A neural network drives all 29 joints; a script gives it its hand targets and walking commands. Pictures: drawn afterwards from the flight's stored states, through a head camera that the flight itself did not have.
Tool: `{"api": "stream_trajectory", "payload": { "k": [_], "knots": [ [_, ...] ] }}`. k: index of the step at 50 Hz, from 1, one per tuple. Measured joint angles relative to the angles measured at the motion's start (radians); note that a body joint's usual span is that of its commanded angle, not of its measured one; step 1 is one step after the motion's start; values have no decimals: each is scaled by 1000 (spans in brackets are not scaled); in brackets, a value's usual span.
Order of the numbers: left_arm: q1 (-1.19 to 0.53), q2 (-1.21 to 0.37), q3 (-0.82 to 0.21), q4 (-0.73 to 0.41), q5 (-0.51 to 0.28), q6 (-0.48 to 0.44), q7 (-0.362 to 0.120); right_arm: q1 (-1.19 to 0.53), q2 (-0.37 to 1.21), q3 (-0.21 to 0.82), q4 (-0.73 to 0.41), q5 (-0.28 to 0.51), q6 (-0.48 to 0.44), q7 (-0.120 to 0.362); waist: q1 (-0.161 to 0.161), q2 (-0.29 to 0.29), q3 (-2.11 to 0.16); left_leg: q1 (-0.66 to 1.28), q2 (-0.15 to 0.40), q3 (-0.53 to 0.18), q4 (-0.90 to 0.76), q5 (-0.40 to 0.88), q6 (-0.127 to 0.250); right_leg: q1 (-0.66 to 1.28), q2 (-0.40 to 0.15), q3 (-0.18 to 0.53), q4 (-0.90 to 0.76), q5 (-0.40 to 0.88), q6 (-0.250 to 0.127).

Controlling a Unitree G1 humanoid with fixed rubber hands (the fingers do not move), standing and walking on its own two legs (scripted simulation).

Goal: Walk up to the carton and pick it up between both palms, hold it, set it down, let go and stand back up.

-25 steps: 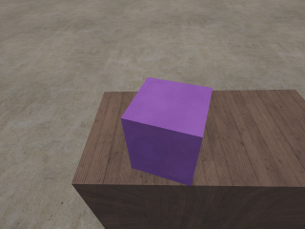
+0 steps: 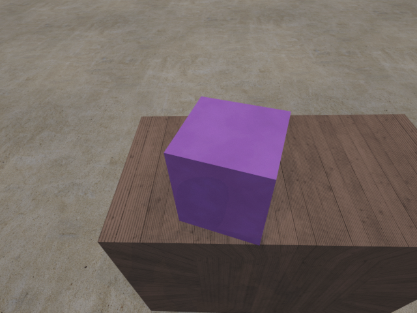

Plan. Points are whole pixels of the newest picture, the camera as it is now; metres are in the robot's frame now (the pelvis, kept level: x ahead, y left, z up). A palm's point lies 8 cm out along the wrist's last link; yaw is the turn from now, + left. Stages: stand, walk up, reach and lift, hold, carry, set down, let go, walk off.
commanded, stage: stand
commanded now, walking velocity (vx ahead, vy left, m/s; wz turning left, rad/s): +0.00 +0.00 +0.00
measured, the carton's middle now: (230, 170) +0.43 -0.02 +0.02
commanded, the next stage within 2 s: none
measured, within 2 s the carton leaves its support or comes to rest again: neither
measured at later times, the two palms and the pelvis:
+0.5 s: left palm out of the picture +0.07 +0.28 -0.12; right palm out of the picture +0.06 -0.29 -0.13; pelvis +0.01 +0.00 +0.00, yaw +0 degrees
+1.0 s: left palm out of the picture +0.09 +0.27 -0.12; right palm out of the picture +0.08 -0.29 -0.13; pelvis +0.03 -0.01 +0.00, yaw +0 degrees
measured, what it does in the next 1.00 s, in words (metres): stands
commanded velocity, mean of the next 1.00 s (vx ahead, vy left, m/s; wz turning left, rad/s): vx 0.00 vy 0.00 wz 0.00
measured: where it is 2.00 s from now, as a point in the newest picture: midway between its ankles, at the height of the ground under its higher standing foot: outside the picture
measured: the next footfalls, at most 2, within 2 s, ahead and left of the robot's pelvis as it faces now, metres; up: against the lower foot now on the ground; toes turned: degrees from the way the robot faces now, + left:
none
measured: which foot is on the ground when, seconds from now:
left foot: down 0.00-1.00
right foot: down 0.00-1.00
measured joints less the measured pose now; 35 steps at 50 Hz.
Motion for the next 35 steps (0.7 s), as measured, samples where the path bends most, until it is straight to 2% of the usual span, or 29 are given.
{"api": "stream_trajectory", "payload": {
  "k": [35],
  "knots": [
    [-59, -1, -1, 11, -5, 0, 3, -27, 9, -6, -11, 6, -3, -8, -2, -8, 13, 30, 6, 1, -29, -11, -10, 27, 7, 2, -25, -12, -8]
  ]
}}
